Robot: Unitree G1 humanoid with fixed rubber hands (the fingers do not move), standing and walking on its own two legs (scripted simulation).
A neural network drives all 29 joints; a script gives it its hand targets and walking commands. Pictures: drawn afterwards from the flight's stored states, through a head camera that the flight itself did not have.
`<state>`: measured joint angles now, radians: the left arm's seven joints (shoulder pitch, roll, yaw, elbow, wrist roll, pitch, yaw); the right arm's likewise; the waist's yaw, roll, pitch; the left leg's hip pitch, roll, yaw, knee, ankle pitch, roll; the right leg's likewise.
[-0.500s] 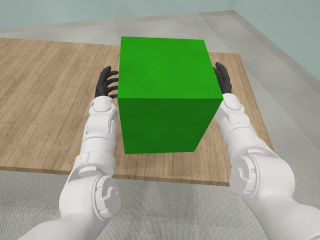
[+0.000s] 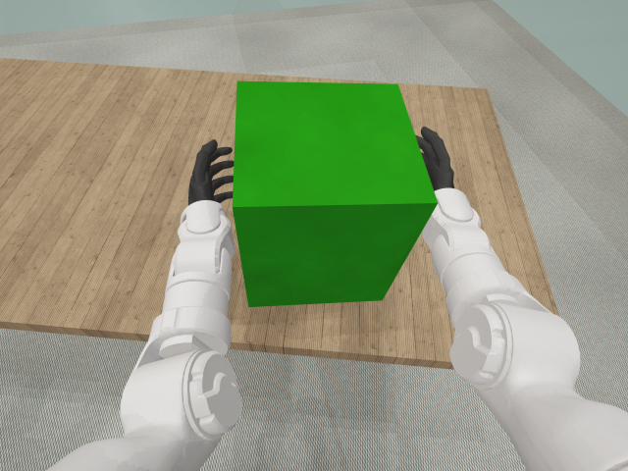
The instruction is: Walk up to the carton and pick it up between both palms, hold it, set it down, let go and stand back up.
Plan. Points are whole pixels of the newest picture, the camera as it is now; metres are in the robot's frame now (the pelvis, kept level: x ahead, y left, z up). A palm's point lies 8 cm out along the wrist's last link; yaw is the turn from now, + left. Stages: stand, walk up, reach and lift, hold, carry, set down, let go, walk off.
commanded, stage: set down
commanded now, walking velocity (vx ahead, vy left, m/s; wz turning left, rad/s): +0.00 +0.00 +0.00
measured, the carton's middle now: (318, 203) +0.44 +0.07 +0.06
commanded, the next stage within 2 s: none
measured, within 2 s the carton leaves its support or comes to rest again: neither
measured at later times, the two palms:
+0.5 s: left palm (227, 215) +0.41 +0.20 +0.05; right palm (431, 195) +0.49 -0.09 +0.06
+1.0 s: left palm (223, 234) +0.41 +0.21 +0.00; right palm (412, 205) +0.51 -0.07 +0.01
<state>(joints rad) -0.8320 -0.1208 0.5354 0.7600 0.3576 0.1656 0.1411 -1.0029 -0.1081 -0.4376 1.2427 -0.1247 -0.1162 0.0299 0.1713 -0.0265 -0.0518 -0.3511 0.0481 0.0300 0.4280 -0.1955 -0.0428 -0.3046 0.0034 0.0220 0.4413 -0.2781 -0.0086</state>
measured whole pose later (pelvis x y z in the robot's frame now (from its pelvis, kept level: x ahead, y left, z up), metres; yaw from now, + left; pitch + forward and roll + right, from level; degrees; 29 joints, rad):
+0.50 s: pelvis +0.02 -0.02 +0.00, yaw +1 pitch +15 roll +2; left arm -0.83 -0.13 0.60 0.85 0.36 -0.03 0.13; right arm -0.99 -0.11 -0.40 1.21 -0.20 -0.22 0.02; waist 0.18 -0.03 -0.05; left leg -0.45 0.05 0.03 0.38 -0.17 -0.03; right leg -0.42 0.00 0.01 0.44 -0.29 -0.02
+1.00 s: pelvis +0.01 +0.00 -0.01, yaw +1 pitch +29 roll +1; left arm -0.82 -0.12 0.61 0.92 0.21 -0.26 0.14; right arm -1.09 -0.13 -0.38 1.34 -0.24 -0.42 0.00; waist 0.18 0.02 -0.18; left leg -0.75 0.06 0.03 0.38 -0.13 -0.05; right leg -0.71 0.01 0.01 0.42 -0.22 -0.01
